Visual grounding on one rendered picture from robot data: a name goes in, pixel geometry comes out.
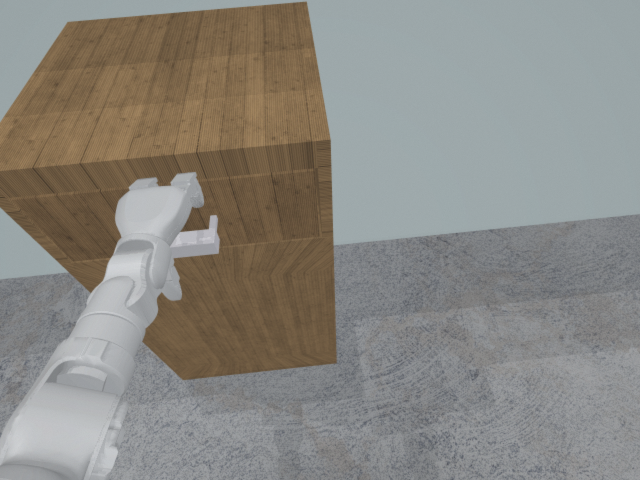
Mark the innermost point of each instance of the left robot upper arm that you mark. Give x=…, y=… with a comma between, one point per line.
x=66, y=433

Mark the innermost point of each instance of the left robot forearm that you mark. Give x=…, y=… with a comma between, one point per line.
x=100, y=351

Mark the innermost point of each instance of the cabinet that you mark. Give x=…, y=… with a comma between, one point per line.
x=222, y=92

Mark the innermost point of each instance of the handle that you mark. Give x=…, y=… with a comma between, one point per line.
x=197, y=243

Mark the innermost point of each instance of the drawer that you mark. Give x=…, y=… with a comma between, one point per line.
x=251, y=208

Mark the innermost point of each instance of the left robot hand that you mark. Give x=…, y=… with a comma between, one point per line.
x=161, y=211

